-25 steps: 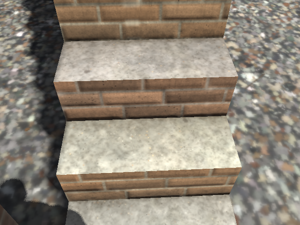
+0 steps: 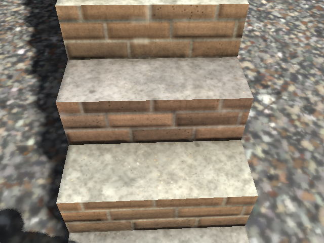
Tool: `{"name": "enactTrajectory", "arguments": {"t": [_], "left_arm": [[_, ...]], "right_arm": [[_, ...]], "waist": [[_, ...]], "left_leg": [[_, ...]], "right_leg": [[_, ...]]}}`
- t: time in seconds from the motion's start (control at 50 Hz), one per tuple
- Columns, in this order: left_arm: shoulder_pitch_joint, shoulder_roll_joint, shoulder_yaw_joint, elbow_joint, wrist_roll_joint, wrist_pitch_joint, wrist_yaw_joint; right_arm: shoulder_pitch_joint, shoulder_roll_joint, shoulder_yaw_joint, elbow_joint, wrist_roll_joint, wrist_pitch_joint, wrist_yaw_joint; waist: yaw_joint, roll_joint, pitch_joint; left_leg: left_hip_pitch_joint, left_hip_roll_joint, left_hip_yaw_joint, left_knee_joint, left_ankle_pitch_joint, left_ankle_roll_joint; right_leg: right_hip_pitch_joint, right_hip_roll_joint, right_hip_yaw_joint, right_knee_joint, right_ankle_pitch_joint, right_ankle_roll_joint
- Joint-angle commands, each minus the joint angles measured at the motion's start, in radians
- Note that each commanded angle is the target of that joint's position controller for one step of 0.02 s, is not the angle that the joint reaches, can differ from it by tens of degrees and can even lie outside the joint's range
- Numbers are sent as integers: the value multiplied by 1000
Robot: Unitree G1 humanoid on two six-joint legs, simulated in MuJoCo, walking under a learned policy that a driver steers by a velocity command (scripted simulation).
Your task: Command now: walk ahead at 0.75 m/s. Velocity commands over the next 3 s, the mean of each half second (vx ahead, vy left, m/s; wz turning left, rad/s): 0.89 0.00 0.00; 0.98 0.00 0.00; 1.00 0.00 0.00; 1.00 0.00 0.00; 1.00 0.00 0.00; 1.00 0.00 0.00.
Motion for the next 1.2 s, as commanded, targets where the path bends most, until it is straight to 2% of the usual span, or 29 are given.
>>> {"name": "enactTrajectory", "arguments": {"t": [0.02, 0.04, 0.12, 0.16, 0.22, 0.54, 0.84, 1.02, 1.04, 1.1, 1.2], "left_arm": [[-84, 118, 24, -76, -2, -23, 1], [-98, 113, 22, -86, -2, -27, 0], [-115, 118, 18, -109, -6, -29, 5], [-126, 119, 16, -117, -7, -25, 6], [-144, 120, 12, -124, -5, -20, 4], [-216, 130, -2, -131, -3, -25, -5], [-218, 148, -2, -110, -3, -30, -7], [-218, 152, -3, -102, -2, -30, -6], [-224, 149, -5, -106, -1, -31, -7], [-217, 154, -5, -104, -2, -31, -7], [-221, 154, -7, -103, -2, -29, -8]], "right_arm": [[-92, -129, -22, -80, 2, -28, -2], [-106, -125, -19, -92, 2, -32, 0], [-119, -135, -17, -111, 1, -36, -3], [-128, -139, -16, -117, 1, -33, -4], [-149, -141, -15, -126, -2, -30, -3], [-234, -152, -8, -131, -4, -32, 8], [-237, -165, -5, -105, -2, -38, 8], [-234, -169, -4, -96, -3, -40, 8], [-242, -167, -2, -100, -4, -41, 10], [-234, -171, -2, -99, -3, -41, 10], [-237, -172, -1, -97, -3, -39, 10]], "waist": [[2, 3, 30], [4, 4, 32], [6, 13, -73], [5, 13, -106], [4, 13, -113], [2, 0, -95], [-3, 3, -72], [-3, 2, -67], [-1, 2, -59], [-1, 2, -89], [-1, 2, -88]], "left_leg": [[-29, 72, -40, -49, 175, 60], [-20, 87, -43, -42, 277, 64], [60, 120, -44, -12, 562, 57], [82, 124, -41, -10, 593, 51], [95, 130, -41, -20, 616, 46], [98, 138, -50, -110, 440, 28], [84, 122, -49, -145, 299, 16], [83, 126, -51, -142, 337, 18], [81, 136, -51, -140, 384, 22], [97, 138, -48, -130, 414, 22], [98, 139, -46, -133, 403, 19]], "right_leg": [[1, -101, 72, -43, 137, -23], [4, -111, 65, -31, 236, -23], [64, -132, 54, 6, 478, -2], [78, -134, 50, 10, 496, 8], [75, -140, 47, 5, 502, 15], [65, -155, 60, -83, 347, 31], [60, -144, 63, -114, 237, 39], [68, -147, 63, -111, 279, 40], [64, -156, 60, -108, 318, 38], [79, -157, 58, -100, 349, 39], [77, -157, 58, -103, 338, 41]]}}
Next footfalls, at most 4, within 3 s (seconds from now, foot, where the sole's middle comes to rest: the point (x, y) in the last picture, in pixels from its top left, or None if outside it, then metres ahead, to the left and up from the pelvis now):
none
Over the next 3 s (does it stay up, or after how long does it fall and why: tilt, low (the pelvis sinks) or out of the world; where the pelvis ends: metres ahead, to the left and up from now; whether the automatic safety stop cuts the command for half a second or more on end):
stays up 0.00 0.00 0.01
